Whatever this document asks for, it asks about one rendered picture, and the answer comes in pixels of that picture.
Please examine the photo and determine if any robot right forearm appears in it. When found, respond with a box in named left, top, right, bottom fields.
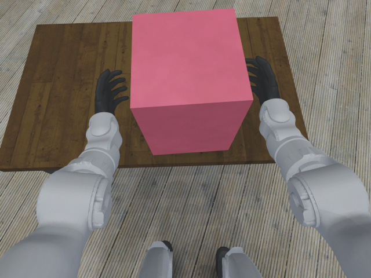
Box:
left=259, top=98, right=369, bottom=207

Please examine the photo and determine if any robot left forearm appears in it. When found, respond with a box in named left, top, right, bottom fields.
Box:
left=36, top=112, right=122, bottom=223

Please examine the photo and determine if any left robot foot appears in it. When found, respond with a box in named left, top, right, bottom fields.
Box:
left=162, top=240, right=173, bottom=251

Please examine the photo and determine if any robot left upper arm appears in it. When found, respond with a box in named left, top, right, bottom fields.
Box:
left=0, top=170, right=112, bottom=278

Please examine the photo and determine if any robot right upper arm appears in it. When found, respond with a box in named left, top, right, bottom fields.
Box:
left=287, top=163, right=371, bottom=278

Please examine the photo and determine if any robot right hand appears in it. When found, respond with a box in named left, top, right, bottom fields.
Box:
left=245, top=56, right=280, bottom=106

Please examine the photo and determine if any table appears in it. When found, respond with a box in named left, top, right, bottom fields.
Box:
left=0, top=17, right=309, bottom=174

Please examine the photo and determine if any carton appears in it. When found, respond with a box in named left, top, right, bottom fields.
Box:
left=130, top=8, right=253, bottom=155

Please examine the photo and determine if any robot left hand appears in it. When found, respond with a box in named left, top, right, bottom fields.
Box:
left=94, top=69, right=129, bottom=116

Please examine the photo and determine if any right robot shin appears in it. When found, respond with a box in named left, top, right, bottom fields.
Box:
left=222, top=247, right=244, bottom=278

